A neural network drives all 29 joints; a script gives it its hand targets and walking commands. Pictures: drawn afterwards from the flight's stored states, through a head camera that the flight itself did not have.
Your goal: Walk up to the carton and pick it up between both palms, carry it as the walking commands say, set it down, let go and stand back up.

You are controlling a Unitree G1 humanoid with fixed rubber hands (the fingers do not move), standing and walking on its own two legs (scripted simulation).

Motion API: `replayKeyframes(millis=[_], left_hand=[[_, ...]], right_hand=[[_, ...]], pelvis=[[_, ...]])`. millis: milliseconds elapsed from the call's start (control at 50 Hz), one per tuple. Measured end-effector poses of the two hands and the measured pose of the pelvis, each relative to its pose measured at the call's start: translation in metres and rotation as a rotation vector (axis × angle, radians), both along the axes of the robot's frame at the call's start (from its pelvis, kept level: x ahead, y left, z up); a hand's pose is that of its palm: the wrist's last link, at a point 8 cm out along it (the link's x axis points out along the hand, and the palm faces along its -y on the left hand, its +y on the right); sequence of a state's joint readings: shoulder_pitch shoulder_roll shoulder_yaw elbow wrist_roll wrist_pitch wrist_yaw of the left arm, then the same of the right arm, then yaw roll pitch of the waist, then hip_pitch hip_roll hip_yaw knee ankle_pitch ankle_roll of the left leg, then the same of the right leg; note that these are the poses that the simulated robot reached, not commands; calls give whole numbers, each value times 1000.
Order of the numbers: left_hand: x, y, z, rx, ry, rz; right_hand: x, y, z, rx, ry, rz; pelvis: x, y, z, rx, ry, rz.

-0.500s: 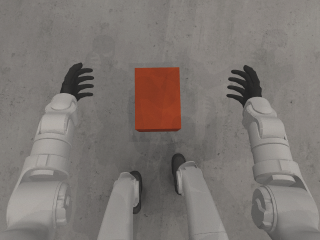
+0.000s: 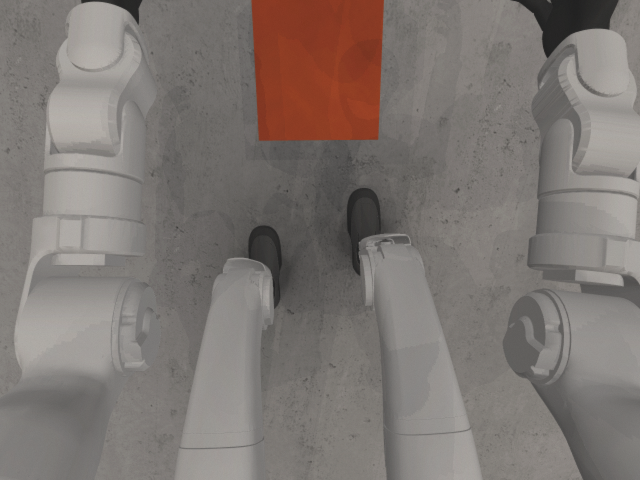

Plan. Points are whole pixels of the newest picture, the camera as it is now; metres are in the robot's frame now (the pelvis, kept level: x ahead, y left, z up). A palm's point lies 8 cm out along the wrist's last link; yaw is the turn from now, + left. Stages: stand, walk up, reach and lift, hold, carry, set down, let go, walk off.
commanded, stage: reach and lift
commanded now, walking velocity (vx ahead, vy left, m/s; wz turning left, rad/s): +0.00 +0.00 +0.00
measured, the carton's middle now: (317, 57) +0.52 -0.05 -0.57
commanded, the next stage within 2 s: none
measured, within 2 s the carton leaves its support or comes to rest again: neither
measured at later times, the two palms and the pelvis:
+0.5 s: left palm (162, 27) +0.53 +0.12 -0.29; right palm (494, 27) +0.50 -0.24 -0.30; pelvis -0.05 +0.00 -0.16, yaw +0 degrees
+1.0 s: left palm (206, 52) +0.53 +0.11 -0.43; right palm (449, 53) +0.49 -0.24 -0.44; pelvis -0.03 +0.00 -0.26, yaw +0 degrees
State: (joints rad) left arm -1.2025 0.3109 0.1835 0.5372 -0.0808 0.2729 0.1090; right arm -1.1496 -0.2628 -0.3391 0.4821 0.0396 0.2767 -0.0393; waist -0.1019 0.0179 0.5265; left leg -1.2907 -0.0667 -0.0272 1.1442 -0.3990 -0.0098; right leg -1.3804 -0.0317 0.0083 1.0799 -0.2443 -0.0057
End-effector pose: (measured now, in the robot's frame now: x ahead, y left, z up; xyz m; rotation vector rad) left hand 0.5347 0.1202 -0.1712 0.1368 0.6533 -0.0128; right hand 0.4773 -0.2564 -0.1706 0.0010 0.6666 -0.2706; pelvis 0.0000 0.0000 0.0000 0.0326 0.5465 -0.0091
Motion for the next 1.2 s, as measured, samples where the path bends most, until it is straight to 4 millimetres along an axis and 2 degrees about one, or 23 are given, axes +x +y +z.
replayKeyframes(millis=[120,220,340,460,580,700,880,1060,1200], left_hand=[[-6,-4,-13,-6,12,3],[-4,-2,-30,0,18,18],[1,0,-61,5,24,34],[1,2,-100,4,30,44],[-2,3,-142,13,43,44],[-3,0,-180,17,51,42],[-1,-5,-228,13,51,31],[-8,-6,-279,-6,83,23],[-14,-9,-311,-38,106,12]], right_hand=[[4,-2,-17,-4,13,5],[12,1,-36,16,9,1],[21,8,-69,25,6,0],[22,12,-110,16,11,-1],[20,13,-152,21,30,-2],[20,12,-188,14,43,3],[20,14,-235,17,51,11],[10,15,-286,34,84,-1],[7,3,-311,8,127,-10]], pelvis=[[-15,4,-23,-4,-14,-10],[-31,5,-56,-1,-34,-18],[-46,4,-100,4,-35,-19],[-54,1,-143,9,-29,-15],[-53,-2,-180,10,-22,-11],[-47,-3,-207,14,-16,-11],[-35,-4,-240,16,-13,-11],[-30,-1,-270,11,-2,-5],[-29,2,-293,-11,-1,15]])
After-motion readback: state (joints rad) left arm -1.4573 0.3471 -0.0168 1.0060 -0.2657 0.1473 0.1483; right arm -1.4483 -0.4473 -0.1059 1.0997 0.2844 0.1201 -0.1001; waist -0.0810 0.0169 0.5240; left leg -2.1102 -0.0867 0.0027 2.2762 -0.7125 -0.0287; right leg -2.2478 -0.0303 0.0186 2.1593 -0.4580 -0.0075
